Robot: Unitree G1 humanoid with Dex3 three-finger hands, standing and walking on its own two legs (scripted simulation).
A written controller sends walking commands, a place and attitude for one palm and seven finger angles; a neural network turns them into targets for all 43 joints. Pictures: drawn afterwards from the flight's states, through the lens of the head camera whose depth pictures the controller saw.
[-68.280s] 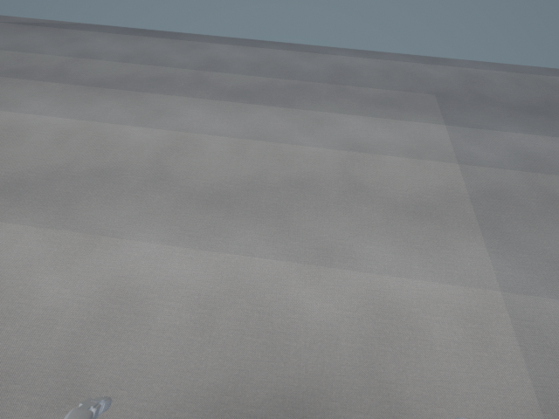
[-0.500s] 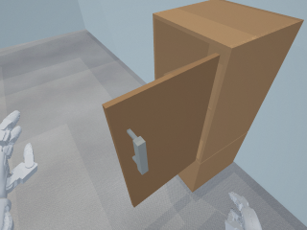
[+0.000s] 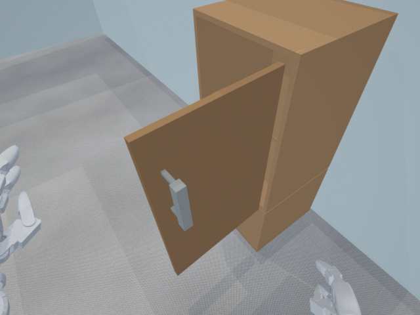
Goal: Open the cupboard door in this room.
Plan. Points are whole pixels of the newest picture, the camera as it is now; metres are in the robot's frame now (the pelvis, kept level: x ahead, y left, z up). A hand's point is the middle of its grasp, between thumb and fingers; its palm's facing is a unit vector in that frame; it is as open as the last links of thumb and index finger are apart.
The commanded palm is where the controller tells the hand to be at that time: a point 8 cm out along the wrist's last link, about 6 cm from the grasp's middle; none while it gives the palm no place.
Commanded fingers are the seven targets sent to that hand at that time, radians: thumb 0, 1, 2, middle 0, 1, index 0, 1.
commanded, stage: step back with the hand held close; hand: left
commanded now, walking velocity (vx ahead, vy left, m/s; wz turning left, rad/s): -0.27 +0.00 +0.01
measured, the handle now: (176, 200) +0.33 +0.11 +0.04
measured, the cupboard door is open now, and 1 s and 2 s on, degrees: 94 94 94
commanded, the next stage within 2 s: stop stepping back and stand still in 0.90 s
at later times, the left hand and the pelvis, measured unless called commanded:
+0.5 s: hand out of the picture +0.12 +0.30 +0.15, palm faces +0.43 -0.75 -0.51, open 7.4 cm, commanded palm +0.06 +0.33 +0.17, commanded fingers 0.00 0.90 0.90 -0.20 -0.30 -0.20 -0.30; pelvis -0.08 +0.03 -0.02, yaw +0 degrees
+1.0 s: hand out of the picture +0.02 +0.31 +0.17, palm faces +0.48 -0.75 -0.44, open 7.4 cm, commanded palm -0.04 +0.34 +0.17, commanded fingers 0.00 0.90 0.90 -0.20 -0.30 -0.20 -0.30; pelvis -0.18 +0.03 -0.01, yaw +1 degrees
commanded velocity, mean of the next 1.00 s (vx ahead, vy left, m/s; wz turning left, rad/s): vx -0.31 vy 0.00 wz -0.02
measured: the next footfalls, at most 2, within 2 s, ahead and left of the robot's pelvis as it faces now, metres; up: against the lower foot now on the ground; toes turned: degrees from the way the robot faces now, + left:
left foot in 0.80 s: -0.06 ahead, +0.14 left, +0.00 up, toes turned +6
right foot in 1.18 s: -0.25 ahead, -0.10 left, +0.00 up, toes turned -7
